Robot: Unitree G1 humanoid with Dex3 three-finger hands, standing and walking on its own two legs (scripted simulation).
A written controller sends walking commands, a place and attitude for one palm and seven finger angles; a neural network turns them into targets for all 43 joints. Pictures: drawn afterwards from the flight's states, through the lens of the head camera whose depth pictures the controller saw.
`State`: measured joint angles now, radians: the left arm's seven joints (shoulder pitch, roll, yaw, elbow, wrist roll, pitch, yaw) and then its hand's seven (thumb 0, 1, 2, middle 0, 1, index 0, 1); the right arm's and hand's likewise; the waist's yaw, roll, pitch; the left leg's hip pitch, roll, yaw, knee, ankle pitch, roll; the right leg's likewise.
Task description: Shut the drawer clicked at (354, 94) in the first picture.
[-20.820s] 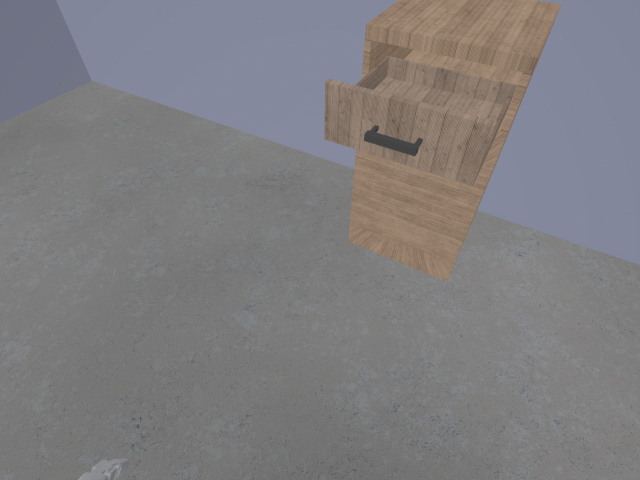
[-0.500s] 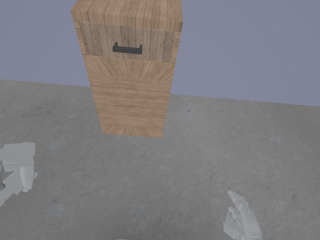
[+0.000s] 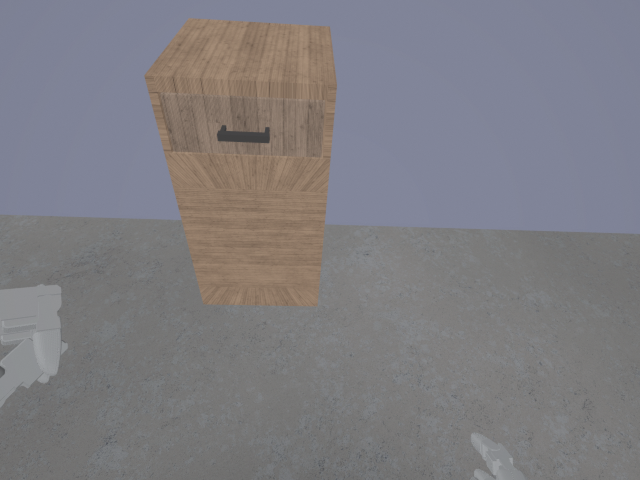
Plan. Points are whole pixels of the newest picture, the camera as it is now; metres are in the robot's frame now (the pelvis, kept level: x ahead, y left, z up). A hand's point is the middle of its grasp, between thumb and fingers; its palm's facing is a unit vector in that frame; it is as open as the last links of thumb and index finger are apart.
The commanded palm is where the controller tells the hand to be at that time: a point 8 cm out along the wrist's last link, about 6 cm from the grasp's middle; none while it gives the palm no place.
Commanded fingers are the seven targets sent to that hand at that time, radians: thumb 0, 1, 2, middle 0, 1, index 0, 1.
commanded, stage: stop stepping back and stand still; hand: left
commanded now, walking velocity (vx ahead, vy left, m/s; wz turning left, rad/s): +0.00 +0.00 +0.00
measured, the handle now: (244, 133) +0.88 +0.21 -0.01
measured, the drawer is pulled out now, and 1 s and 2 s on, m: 0.00 0.00 0.00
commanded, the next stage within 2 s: let the arm hang, fingers relaxed in 0.10 s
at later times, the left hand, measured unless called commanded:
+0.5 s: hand out of the picture +0.05 +0.19 -0.16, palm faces +0.09 -0.97 -0.23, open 3.1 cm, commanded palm none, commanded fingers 0.00 0.90 0.90 -0.76 -0.91 -0.76 -0.91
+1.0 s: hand out of the picture -0.03 +0.20 -0.16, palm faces +0.08 -0.97 -0.25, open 7.1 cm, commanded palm none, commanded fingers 0.00 0.90 0.90 -0.20 -0.30 -0.20 -0.30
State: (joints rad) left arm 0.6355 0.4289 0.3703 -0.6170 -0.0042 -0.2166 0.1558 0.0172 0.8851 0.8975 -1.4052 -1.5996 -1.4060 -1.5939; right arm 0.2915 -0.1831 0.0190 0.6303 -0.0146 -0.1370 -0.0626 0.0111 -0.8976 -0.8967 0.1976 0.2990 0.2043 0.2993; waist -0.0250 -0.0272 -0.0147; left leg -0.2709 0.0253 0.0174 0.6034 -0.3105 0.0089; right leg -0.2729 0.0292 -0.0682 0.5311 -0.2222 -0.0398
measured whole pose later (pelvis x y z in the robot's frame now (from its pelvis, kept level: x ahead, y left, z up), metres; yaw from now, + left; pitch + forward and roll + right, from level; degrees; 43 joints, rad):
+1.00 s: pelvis -0.02 +0.00 +0.01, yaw +3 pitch -2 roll +0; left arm 0.27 0.20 0.02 1.11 0.01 0.01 0.02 0.01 0.90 0.90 -0.26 -0.37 -0.26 -0.36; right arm 0.31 -0.17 -0.02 1.10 -0.02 0.02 -0.02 0.00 -0.90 -0.90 0.20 0.30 0.20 0.30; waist 0.00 0.03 0.05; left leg -0.24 -0.01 0.00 0.45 -0.18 0.01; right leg -0.23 0.00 0.00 0.44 -0.18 -0.01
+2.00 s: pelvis +0.01 -0.01 +0.01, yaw +3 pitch -1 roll +0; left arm 0.20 0.19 0.01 1.14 0.01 -0.01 0.02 0.00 0.90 0.90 -0.20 -0.30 -0.20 -0.29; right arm 0.22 -0.19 -0.02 1.14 -0.01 0.00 -0.03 0.00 -0.90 -0.90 0.20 0.30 0.20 0.30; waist 0.00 0.02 0.07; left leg -0.16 0.01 0.00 0.39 -0.20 -0.01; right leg -0.16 0.02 0.01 0.38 -0.20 -0.02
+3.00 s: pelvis +0.02 -0.01 +0.02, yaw +2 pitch -2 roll +0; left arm 0.20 0.21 0.02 1.14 0.01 -0.01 0.02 0.00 0.90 0.90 -0.20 -0.30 -0.20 -0.29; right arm 0.22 -0.21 -0.02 1.15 -0.01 -0.01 -0.03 0.00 -0.90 -0.90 0.20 0.30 0.20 0.30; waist 0.00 0.01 0.05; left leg -0.13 0.02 0.01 0.36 -0.20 -0.01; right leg -0.13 0.03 0.01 0.36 -0.20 -0.02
